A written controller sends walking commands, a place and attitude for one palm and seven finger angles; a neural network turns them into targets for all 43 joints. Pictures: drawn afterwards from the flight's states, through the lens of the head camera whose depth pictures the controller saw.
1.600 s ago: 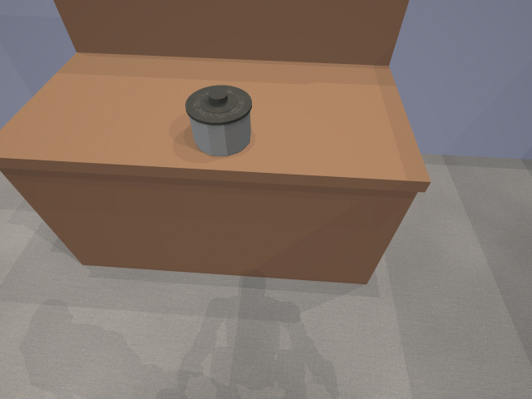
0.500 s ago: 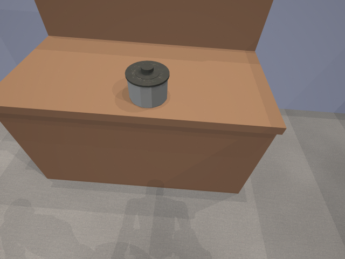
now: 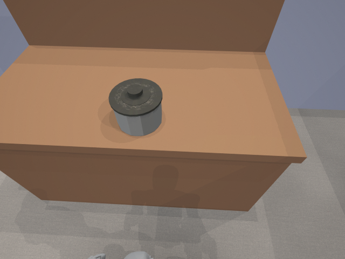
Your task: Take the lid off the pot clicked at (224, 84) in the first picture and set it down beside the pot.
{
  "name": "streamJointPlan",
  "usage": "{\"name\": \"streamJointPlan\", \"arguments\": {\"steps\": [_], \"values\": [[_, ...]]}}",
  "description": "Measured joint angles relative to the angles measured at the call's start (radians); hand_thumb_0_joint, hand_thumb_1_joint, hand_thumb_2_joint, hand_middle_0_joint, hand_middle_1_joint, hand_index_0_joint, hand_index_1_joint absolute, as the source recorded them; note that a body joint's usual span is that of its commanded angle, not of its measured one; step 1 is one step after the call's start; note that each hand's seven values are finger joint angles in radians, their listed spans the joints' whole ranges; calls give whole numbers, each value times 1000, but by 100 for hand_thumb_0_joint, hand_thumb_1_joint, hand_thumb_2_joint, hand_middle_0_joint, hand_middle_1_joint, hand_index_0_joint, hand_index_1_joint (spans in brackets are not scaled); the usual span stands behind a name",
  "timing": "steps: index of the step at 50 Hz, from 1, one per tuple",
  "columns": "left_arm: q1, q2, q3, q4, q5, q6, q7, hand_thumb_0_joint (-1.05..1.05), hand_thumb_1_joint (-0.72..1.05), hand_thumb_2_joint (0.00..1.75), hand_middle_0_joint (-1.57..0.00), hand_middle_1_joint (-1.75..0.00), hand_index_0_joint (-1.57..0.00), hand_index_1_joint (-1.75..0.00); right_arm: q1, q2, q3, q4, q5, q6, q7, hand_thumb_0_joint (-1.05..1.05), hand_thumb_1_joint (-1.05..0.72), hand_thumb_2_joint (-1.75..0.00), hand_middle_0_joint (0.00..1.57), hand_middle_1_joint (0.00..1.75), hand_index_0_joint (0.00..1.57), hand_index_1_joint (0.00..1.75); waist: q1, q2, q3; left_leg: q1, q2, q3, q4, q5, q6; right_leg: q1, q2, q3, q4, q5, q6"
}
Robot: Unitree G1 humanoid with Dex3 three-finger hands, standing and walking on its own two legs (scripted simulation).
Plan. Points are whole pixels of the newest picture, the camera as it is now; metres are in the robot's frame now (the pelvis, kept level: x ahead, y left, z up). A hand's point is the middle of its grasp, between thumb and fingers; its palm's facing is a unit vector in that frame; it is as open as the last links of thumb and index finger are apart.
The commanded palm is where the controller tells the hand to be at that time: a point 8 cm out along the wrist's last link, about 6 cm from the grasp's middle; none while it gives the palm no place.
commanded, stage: come to a stop and stand still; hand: left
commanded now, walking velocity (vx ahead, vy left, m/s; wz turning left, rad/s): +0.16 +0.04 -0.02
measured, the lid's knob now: (134, 90) +0.59 +0.13 +0.03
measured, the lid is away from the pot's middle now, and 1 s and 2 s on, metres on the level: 0.00 0.00 0.00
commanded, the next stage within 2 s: look again from close up in 1.02 s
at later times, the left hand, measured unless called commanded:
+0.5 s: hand out of the picture +0.08 +0.23 -0.16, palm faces +0.02 -0.97 -0.23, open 7.3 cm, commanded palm none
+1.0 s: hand out of the picture +0.06 +0.17 -0.17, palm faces +0.00 -0.98 -0.18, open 7.3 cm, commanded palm none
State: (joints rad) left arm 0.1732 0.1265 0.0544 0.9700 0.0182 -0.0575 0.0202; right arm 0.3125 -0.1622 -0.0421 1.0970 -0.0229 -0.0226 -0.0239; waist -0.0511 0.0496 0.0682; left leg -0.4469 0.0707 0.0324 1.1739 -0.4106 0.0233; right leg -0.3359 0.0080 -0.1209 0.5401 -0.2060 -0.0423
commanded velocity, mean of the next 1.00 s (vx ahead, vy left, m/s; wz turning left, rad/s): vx -0.07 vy -0.05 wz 0.00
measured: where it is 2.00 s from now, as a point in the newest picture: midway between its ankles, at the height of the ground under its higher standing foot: outside the picture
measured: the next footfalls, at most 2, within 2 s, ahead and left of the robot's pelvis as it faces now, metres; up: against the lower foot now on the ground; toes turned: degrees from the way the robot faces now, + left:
left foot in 0.18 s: +0.15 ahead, +0.13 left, +0.00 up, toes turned -2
right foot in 0.60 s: +0.08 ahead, -0.12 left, +0.00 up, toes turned -3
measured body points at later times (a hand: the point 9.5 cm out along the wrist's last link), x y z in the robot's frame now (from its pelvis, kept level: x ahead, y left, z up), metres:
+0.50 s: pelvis +0.07 +0.04 +0.01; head +0.10 +0.05 +0.46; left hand +0.08 +0.28 -0.14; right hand +0.16 -0.19 -0.13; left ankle +0.13 +0.13 -0.73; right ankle +0.03 -0.11 -0.68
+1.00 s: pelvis +0.05 +0.00 +0.01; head +0.05 +0.00 +0.46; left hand +0.06 +0.22 -0.15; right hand -0.03 -0.21 -0.15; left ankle +0.11 +0.13 -0.73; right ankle +0.04 -0.12 -0.73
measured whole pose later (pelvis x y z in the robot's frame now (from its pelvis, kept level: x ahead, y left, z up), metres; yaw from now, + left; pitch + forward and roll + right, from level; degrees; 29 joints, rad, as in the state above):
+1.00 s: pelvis +0.05 +0.00 +0.01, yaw -1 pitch -1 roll +0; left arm 0.29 0.15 0.02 1.12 0.01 0.01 0.03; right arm 0.39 -0.13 -0.02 1.18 -0.02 0.03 -0.02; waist -0.03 0.01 0.00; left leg -0.28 0.03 -0.01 0.44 -0.14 -0.02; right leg -0.19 -0.01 -0.02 0.46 -0.25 0.00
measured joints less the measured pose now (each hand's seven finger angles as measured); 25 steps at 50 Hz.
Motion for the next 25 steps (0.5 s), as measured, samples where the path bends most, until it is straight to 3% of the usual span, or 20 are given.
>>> {"name": "streamJointPlan", "arguments": {"steps": [4,9,14,21,25], "values": [[60,36,15,27,4,12,4,-2,95,90,-20,-30,-20,-30,-86,-8,-7,-69,3,-9,6,0,-92,-90,19,30,19,30,28,-26,-27,-37,23,15,-284,63,-27,60,-5,21,-68,2,11],[127,66,9,63,0,36,-5,-1,93,90,-20,-30,-20,-30,-141,-18,4,-96,4,-32,10,0,-92,-90,19,30,19,30,70,-37,-43,94,-3,22,-619,239,-34,121,-15,42,-26,-71,53],[139,90,-8,101,-4,71,14,0,92,90,-19,-30,-20,-30,-177,21,36,-75,3,-13,-4,0,-92,-90,19,30,19,30,93,-96,-47,149,-52,45,-648,201,20,122,-45,82,74,-220,63],[128,75,-7,68,2,102,17,0,91,90,-19,-30,-20,-30,-222,46,31,-93,8,22,-18,0,-91,-90,20,30,20,30,86,-73,-4,173,-46,59,-743,261,25,-15,-13,134,371,-294,78],[116,71,4,41,2,117,13,0,91,90,-19,-30,-20,-30,-212,27,9,-100,7,36,-18,-1,-92,-90,20,30,20,30,75,-56,3,155,-34,67,-738,273,15,-37,-20,140,366,-269,77]]}}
